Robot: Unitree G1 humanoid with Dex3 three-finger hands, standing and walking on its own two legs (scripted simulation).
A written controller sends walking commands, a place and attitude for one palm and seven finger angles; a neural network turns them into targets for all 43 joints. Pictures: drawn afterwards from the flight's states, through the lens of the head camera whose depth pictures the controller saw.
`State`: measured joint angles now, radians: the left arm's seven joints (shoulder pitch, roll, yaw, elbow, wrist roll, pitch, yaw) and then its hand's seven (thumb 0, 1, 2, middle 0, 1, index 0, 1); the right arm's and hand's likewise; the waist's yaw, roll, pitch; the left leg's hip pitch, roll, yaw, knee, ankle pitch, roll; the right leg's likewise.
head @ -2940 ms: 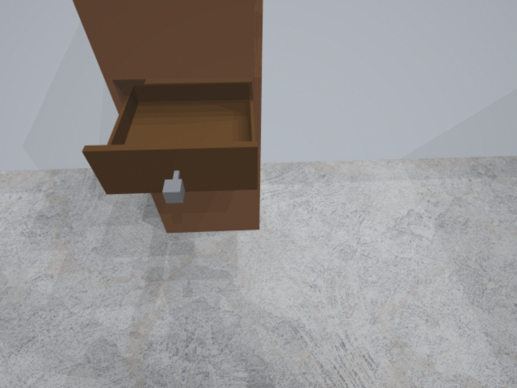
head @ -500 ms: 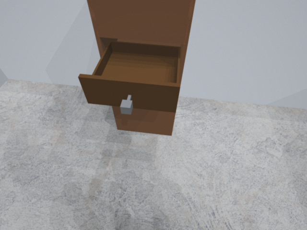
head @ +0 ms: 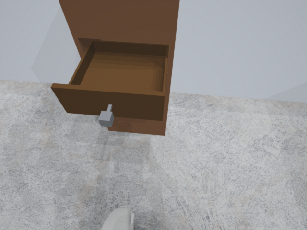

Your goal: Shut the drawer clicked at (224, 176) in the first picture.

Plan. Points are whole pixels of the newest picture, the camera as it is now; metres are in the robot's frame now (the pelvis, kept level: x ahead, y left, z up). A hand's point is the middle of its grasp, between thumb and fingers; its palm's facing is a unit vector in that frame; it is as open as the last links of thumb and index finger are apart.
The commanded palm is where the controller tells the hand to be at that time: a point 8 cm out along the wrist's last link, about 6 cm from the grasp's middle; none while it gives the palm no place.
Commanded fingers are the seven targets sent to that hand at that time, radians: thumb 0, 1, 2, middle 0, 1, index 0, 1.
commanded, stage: take the last steps up to it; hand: left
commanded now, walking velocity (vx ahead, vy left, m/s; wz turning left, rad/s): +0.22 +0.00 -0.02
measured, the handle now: (108, 114) +0.47 +0.21 -0.07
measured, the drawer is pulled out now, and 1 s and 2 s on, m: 0.29 0.29 0.29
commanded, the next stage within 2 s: come to a stop and stand still in 0.16 s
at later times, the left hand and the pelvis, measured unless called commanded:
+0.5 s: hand (104, 198) +0.21 +0.18 -0.18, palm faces -0.02 -0.97 -0.25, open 7.3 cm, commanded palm none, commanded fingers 0.00 0.90 0.90 -0.20 -0.30 -0.20 -0.30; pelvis +0.14 -0.02 -0.02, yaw -1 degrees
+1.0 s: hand (100, 210) +0.18 +0.19 -0.18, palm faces +0.02 -0.96 -0.26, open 7.4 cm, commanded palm none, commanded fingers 0.00 0.90 0.90 -0.20 -0.30 -0.20 -0.30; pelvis +0.12 -0.02 -0.01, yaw -1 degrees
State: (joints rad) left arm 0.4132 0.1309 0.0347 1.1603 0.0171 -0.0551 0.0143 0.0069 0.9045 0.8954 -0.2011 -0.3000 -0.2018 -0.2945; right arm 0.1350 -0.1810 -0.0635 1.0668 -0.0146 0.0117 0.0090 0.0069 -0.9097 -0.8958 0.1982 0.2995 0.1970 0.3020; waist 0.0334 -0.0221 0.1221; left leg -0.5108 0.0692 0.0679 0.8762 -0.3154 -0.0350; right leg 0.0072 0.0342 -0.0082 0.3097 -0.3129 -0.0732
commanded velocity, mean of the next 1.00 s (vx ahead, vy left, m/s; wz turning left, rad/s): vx -0.05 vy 0.01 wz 0.00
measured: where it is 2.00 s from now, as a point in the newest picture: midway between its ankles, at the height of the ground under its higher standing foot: outside the picture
